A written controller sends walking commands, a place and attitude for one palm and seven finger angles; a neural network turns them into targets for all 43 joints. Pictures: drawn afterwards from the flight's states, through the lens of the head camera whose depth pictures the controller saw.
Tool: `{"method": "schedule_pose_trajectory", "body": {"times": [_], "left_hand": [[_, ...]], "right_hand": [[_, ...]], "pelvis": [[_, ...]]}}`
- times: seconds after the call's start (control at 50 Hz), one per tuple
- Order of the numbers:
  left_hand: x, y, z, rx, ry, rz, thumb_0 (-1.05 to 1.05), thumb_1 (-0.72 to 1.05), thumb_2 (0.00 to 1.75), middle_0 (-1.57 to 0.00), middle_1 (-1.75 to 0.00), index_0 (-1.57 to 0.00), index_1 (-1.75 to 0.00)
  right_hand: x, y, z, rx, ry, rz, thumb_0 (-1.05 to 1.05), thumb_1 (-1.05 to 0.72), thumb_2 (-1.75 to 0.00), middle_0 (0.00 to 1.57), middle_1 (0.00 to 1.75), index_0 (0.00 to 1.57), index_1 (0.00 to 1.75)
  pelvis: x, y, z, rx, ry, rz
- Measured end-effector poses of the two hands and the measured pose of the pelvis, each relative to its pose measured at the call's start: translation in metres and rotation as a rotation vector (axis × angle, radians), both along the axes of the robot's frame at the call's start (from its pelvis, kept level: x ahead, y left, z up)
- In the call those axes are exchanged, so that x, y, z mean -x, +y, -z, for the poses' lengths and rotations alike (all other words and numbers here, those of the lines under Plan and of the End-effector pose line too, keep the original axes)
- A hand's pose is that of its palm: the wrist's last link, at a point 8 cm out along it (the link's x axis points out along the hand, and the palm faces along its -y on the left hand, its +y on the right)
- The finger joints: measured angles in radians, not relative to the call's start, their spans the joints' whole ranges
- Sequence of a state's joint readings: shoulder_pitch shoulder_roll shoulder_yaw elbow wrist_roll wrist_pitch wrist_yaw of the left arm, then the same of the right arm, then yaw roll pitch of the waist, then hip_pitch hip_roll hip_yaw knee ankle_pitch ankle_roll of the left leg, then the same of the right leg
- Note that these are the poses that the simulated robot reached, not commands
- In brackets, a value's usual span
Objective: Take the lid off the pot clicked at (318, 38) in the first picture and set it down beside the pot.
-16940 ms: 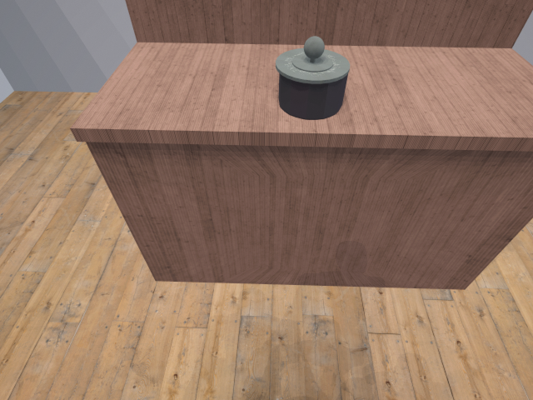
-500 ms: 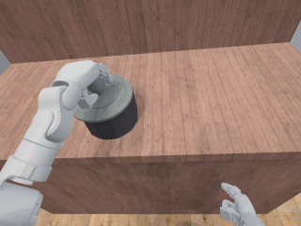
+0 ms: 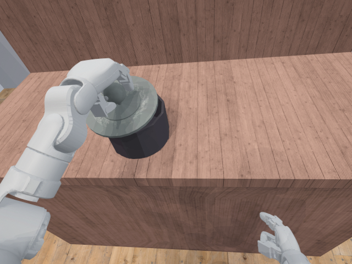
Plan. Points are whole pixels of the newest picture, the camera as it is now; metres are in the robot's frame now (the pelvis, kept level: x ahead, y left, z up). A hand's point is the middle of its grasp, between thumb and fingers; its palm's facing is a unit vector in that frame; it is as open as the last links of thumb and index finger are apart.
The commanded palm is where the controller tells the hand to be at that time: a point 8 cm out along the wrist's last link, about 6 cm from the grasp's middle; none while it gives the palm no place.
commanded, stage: lift the lid straight up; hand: left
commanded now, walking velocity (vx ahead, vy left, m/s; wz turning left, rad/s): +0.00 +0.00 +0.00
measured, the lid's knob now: (114, 93) +0.43 +0.16 +0.20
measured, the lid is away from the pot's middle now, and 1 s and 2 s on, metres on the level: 0.02 0.01 0.08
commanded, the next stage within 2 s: move the lid sideways beside the pot in 1.38 s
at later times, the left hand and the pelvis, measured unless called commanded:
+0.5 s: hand (109, 75) +0.41 +0.14 +0.26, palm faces -0.08 -0.01 -1.00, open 7.9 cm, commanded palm +0.38 +0.16 +0.33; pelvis -0.01 +0.00 +0.00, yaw +0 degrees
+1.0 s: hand (99, 56) +0.41 +0.15 +0.30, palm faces -0.02 -0.02 -1.00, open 7.9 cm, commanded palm +0.38 +0.16 +0.37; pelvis -0.01 +0.00 +0.00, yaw +0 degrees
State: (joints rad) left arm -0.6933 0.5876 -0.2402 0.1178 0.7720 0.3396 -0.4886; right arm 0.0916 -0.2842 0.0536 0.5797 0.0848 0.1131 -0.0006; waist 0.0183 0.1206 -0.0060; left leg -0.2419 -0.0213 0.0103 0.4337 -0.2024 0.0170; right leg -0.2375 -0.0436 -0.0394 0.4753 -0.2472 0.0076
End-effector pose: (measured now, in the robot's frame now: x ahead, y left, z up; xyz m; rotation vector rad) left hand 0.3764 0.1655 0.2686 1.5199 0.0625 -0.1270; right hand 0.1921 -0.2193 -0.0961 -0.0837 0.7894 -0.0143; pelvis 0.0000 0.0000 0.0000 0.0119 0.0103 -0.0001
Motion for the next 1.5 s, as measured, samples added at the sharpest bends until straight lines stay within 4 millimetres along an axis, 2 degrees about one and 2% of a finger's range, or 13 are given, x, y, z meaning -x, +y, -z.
{"method": "schedule_pose_trajectory", "body": {"times": [0.22,0.32,0.5,0.64,0.84,1.12,1.28,1.5], "left_hand": [[0.000,-0.001,-0.019,-0.017,-0.009,-0.018,-0.01,0.11,1.13,-0.84,-0.59,-0.77,-0.56],[-0.002,-0.009,-0.027,-0.035,-0.021,-0.001,-0.01,0.11,1.13,-0.84,-0.59,-0.77,-0.56],[-0.014,-0.020,-0.043,-0.034,-0.040,0.006,-0.01,0.11,1.13,-0.84,-0.59,-0.77,-0.56],[-0.019,-0.019,-0.055,-0.030,-0.057,-0.009,-0.01,0.11,1.13,-0.84,-0.59,-0.77,-0.56],[-0.017,-0.014,-0.068,-0.030,-0.076,-0.024,-0.01,0.11,1.13,-0.84,-0.59,-0.77,-0.56],[-0.015,-0.017,-0.092,-0.029,-0.116,-0.028,-0.02,0.10,1.13,-0.85,-0.60,-0.77,-0.56],[-0.019,-0.012,-0.104,-0.024,-0.129,-0.065,-0.02,0.10,1.13,-0.85,-0.60,-0.77,-0.56],[-0.016,-0.007,-0.099,-0.018,-0.117,-0.057,-0.01,0.10,1.13,-0.85,-0.60,-0.77,-0.56]], "right_hand": [[0.006,0.003,-0.003,0.009,-0.024,-0.006,0.01,-0.91,-0.90,0.20,0.30,0.20,0.30],[0.012,0.002,-0.003,0.016,-0.029,0.001,0.01,-0.91,-0.90,0.20,0.30,0.20,0.30],[0.027,-0.003,0.002,0.021,-0.009,0.028,0.01,-0.90,-0.90,0.20,0.30,0.20,0.30],[0.034,-0.009,0.005,0.025,0.008,0.051,0.01,-0.90,-0.90,0.20,0.30,0.20,0.30],[0.025,-0.010,0.002,0.031,-0.006,0.043,0.01,-0.91,-0.90,0.20,0.30,0.20,0.30],[0.002,0.008,-0.006,0.010,-0.055,-0.005,0.01,-0.91,-0.90,0.20,0.30,0.20,0.30],[0.007,0.010,-0.003,0.008,-0.039,-0.003,0.01,-0.90,-0.90,0.20,0.30,0.20,0.30],[0.016,0.004,0.000,0.025,-0.013,0.016,0.01,-0.90,-0.90,0.20,0.30,0.20,0.30]], "pelvis": [[0.009,0.001,0.000,-0.002,-0.013,-0.007],[0.012,0.001,0.000,-0.003,-0.016,-0.008],[0.013,0.002,-0.001,-0.006,-0.011,0.002],[0.010,0.002,-0.002,-0.007,-0.006,0.010],[0.007,0.003,-0.002,-0.006,-0.004,0.006],[0.007,0.006,-0.002,-0.006,0.002,-0.003],[0.006,0.007,-0.002,-0.006,0.008,-0.002],[0.006,0.010,-0.002,-0.005,0.005,0.001]]}}
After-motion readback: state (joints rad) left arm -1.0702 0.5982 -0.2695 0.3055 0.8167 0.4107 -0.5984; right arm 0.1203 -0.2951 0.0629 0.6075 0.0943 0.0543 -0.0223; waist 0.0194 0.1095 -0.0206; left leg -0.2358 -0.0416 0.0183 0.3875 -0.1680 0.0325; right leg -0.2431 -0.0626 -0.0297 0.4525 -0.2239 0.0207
